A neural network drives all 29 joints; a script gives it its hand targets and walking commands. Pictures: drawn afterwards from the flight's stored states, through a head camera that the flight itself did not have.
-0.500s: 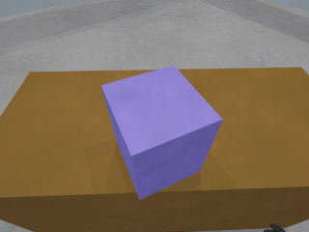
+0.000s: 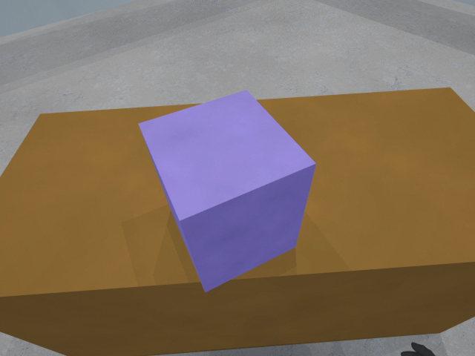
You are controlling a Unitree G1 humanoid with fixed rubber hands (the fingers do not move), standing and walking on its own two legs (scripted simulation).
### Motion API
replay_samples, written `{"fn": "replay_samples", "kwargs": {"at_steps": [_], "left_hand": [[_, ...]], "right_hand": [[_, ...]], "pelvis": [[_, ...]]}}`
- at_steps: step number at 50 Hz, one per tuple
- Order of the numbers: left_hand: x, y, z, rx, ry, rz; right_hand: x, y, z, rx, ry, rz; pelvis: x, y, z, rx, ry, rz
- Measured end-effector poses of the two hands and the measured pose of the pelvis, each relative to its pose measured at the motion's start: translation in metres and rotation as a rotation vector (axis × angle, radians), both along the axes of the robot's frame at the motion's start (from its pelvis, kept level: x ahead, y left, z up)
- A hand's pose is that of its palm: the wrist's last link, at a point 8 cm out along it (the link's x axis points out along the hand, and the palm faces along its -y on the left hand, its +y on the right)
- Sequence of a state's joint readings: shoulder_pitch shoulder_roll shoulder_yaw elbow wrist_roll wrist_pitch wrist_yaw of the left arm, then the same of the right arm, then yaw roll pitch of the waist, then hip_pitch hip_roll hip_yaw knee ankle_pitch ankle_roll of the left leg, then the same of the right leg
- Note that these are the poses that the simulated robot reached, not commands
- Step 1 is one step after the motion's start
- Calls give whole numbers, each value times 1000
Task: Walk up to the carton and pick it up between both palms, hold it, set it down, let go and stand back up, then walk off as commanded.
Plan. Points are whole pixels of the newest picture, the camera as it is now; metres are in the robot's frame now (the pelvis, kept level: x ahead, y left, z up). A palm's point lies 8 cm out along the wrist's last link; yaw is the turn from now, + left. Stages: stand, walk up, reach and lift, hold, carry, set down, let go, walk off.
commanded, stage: walk up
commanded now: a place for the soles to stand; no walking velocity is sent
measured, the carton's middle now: (225, 192) +0.40 +0.04 +0.05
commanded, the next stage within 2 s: reach and lift in 1.74 s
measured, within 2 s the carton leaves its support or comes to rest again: neither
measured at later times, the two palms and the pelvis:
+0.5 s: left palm out of the picture +0.05 +0.31 -0.10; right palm out of the picture +0.09 -0.29 -0.09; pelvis -0.02 +0.00 +0.01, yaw +1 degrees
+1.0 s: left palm out of the picture +0.05 +0.31 -0.10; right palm out of the picture +0.10 -0.29 -0.09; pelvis -0.02 +0.00 +0.01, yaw +1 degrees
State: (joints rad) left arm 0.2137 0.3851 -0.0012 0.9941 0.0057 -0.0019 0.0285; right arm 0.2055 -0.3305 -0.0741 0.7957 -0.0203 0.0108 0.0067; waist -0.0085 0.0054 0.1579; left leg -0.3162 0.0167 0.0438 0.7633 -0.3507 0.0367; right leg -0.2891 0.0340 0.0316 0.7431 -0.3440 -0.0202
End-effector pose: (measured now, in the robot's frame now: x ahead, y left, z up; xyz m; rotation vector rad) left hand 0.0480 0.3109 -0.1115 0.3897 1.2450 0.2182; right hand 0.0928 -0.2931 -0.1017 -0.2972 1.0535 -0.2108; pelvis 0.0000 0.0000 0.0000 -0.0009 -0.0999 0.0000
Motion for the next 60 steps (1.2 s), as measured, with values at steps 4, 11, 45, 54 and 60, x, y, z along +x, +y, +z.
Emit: {"fn": "replay_samples", "kwargs": {"at_steps": [4,11,45,54,60], "left_hand": [[-5,-11,11,23,-20,10],[-1,-20,20,25,-45,-13],[0,2,10,-24,-97,-11],[1,2,10,-24,-102,-13],[3,2,9,-33,-95,-15]], "right_hand": [[2,-11,-4,24,8,7],[-6,-21,-3,21,46,13],[7,3,17,-18,-53,26],[7,3,17,-18,-54,26],[4,3,15,-19,-37,22]], "pelvis": [[-3,-15,3,13,-1,13],[-8,-22,8,19,44,17],[-16,5,7,-12,40,18],[-16,5,7,-12,40,18],[-13,6,7,-13,44,18]]}}
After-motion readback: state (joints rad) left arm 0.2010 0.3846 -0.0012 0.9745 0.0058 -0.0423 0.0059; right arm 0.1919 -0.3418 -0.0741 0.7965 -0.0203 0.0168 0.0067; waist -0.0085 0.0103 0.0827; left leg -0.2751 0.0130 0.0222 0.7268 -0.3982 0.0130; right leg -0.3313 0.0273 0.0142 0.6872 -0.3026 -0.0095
